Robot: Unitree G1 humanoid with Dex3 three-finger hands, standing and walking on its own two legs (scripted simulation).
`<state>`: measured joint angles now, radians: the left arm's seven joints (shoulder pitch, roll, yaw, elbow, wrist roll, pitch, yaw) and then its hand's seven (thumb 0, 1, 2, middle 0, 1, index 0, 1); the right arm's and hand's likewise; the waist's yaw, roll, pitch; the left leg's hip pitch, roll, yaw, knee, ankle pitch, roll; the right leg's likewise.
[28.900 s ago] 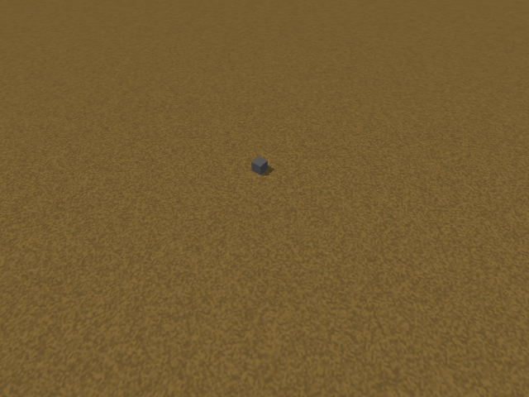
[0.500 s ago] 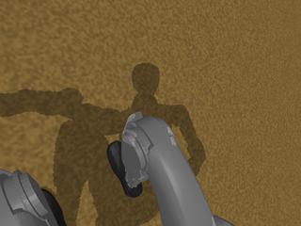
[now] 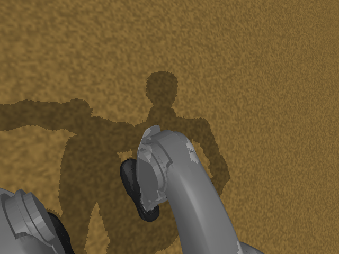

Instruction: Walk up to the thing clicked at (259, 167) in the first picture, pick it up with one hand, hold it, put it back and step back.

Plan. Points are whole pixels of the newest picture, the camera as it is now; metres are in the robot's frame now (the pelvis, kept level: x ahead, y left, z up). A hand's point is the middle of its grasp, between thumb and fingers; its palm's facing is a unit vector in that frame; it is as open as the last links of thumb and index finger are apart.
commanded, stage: open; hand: left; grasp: from above
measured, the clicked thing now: out of the picture +0.43 +0.33 -0.29
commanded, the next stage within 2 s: withdraw in 0.12 s
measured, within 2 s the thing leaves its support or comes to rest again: neither
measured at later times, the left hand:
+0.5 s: hand out of the picture +0.46 +0.33 -0.23, palm faces +0.00 -0.46 -0.89, open 12.5 cm
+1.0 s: hand out of the picture +0.43 +0.32 -0.11, palm faces -0.43 -0.25 -0.87, open 13.8 cm
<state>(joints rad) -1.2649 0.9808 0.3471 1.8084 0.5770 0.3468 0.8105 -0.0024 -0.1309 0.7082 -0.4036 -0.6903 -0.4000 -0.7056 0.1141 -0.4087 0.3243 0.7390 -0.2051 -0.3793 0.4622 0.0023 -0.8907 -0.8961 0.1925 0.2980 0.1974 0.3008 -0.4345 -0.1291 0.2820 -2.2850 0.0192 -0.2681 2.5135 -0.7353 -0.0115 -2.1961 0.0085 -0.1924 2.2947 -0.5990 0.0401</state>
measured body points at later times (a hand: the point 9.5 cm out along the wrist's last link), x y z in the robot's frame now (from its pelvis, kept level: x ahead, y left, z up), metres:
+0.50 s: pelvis +0.00 +0.00 +0.01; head +0.29 +0.11 +0.33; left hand +0.46 +0.35 -0.18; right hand +0.01 -0.25 -0.05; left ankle +0.06 +0.13 -0.29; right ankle +0.13 -0.12 -0.29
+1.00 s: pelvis +0.00 -0.01 +0.03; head +0.22 +0.06 +0.42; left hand +0.45 +0.33 -0.06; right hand +0.10 -0.26 -0.09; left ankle +0.06 +0.13 -0.29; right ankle +0.13 -0.12 -0.29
